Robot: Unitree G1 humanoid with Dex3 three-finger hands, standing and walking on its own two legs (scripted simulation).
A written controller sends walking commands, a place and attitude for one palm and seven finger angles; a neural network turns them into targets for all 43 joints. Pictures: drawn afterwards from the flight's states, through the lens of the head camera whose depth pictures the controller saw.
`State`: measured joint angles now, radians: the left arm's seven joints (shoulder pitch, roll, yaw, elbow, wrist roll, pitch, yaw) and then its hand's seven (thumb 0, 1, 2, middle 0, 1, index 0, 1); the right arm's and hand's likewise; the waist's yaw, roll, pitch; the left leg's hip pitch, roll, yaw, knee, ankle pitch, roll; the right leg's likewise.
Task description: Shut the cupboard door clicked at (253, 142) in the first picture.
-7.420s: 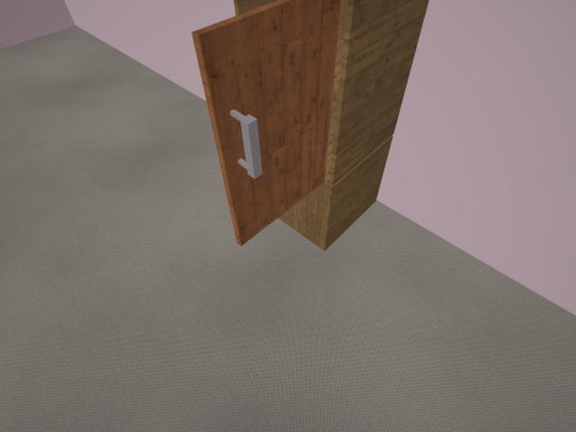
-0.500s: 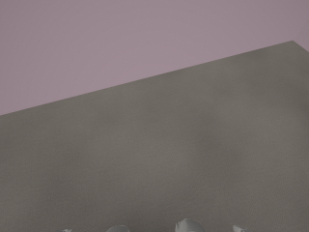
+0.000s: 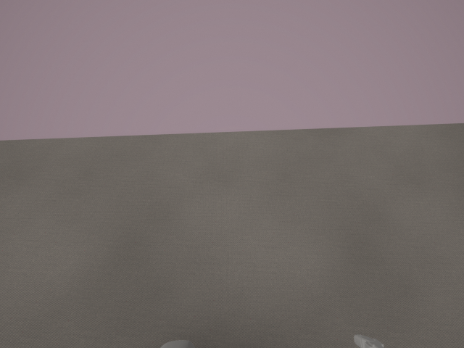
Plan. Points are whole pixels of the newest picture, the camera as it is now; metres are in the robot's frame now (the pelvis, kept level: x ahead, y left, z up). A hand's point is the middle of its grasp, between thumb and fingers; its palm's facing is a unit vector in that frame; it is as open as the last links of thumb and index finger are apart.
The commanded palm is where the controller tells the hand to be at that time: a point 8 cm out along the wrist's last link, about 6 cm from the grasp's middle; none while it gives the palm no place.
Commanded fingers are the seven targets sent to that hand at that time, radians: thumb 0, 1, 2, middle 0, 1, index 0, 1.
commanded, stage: walk to a spot facing it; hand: left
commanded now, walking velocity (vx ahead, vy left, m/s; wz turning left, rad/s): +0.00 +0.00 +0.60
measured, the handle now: out of the picture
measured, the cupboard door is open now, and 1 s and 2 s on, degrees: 88 88 88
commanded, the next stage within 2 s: none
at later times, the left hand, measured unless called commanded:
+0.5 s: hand out of the picture +0.04 +0.18 -0.14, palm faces +0.29 -0.92 -0.26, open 7.4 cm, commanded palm none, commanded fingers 0.00 0.90 0.90 -0.20 -0.30 -0.20 -0.30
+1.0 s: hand out of the picture +0.09 +0.27 -0.15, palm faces +0.53 -0.82 -0.20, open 7.4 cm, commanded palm none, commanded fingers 0.00 0.90 0.90 -0.20 -0.30 -0.20 -0.30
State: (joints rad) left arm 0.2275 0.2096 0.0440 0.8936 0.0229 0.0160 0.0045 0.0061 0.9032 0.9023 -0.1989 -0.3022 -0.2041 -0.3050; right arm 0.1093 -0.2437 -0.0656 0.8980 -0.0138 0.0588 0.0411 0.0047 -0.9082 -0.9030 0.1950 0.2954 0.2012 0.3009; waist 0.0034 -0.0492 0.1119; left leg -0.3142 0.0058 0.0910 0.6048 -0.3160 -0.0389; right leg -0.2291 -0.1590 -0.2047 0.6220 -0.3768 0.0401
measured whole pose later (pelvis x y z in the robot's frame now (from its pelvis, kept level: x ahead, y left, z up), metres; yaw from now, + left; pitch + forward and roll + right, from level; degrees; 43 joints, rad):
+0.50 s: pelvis +0.02 -0.04 +0.01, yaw +18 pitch +0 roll +1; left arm 0.19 0.20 0.04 0.87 0.03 0.01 0.01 0.01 0.91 0.90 -0.20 -0.30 -0.20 -0.30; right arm 0.16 -0.25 -0.09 0.93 -0.02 0.08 0.04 0.01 -0.91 -0.90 0.20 0.30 0.20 0.30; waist -0.02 0.01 0.10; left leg -0.50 0.00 0.02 1.07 -0.46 -0.06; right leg -0.21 -0.09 -0.12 0.52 -0.32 0.02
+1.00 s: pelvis +0.12 +0.04 +0.02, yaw +33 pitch +1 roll +0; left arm 0.14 0.26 0.07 0.93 0.03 0.01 -0.05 0.01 0.91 0.90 -0.19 -0.30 -0.20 -0.30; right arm 0.29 -0.18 -0.03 0.99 -0.03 -0.04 0.02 0.00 -0.90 -0.90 0.20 0.30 0.21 0.30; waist 0.00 -0.03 0.07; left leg -0.10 -0.01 0.00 0.36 -0.28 0.03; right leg -0.57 -0.13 -0.04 0.85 -0.21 0.08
